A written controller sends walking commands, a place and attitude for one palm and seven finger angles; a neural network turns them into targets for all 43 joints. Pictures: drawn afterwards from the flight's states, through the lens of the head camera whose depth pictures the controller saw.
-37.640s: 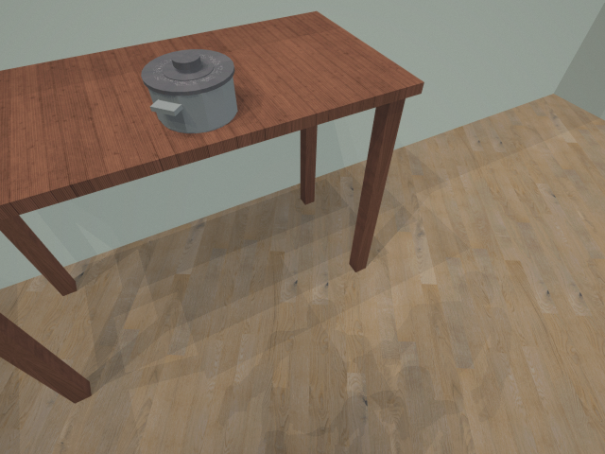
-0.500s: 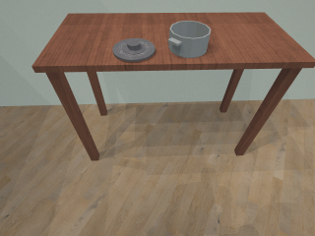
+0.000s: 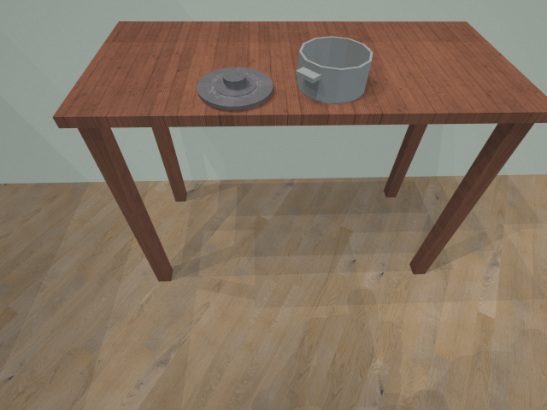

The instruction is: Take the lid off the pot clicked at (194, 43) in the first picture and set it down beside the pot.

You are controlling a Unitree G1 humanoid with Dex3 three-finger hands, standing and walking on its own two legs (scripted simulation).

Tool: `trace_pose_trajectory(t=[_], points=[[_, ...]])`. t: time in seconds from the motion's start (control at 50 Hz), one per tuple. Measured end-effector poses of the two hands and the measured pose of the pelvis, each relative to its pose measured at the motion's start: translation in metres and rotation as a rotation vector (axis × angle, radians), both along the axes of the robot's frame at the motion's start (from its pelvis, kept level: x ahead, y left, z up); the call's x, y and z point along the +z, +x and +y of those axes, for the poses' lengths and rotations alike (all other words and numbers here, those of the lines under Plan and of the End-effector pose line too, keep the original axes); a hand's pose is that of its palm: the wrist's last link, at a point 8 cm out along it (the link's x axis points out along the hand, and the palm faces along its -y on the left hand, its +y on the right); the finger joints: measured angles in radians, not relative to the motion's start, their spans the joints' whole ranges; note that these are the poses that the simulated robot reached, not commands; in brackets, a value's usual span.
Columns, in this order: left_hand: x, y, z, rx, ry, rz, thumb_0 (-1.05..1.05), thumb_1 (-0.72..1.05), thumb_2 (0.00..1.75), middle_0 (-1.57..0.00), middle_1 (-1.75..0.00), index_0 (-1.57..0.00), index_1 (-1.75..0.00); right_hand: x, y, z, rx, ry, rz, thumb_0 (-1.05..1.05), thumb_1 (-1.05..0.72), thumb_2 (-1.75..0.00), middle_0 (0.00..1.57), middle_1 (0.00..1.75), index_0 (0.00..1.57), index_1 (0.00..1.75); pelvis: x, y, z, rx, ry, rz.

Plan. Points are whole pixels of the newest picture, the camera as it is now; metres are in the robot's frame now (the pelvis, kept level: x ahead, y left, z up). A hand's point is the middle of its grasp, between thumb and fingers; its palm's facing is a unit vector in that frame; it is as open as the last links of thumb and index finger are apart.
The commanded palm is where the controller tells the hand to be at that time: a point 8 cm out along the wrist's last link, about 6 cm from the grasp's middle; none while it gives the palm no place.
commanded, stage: look to check the result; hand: left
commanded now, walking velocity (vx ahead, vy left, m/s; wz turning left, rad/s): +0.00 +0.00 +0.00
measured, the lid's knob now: (234, 78) +0.80 +0.13 +0.08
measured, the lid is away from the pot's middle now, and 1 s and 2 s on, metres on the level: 0.24 0.24 0.24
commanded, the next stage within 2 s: stand and wait in 0.38 s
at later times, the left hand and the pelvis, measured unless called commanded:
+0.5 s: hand out of the picture -0.01 +0.16 -0.18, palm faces +0.04 -0.99 -0.17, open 7.3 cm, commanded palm none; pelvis +0.01 +0.00 +0.00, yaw +0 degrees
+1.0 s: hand out of the picture -0.01 +0.16 -0.18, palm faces +0.05 -0.98 -0.17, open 7.3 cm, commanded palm none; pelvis +0.01 +0.01 +0.00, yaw +0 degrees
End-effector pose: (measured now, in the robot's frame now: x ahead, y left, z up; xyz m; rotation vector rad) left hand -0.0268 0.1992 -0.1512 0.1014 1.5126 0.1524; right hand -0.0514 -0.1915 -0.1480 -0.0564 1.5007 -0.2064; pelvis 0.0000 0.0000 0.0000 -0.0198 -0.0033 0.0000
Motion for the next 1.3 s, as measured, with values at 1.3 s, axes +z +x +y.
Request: trace_pose_trajectory(t=[1.3], points=[[-0.001,0.018,0.010,0.005,0.012,-0.010,0.02,0.94,0.90,-0.20,-0.30,-0.20,-0.30,0.002,0.012,-0.001,0.007,-0.017,0.021,0.00,-0.91,-0.90,0.20,0.30,0.20,0.30,-0.001,0.013,0.004,0.009,-0.004,-0.002]])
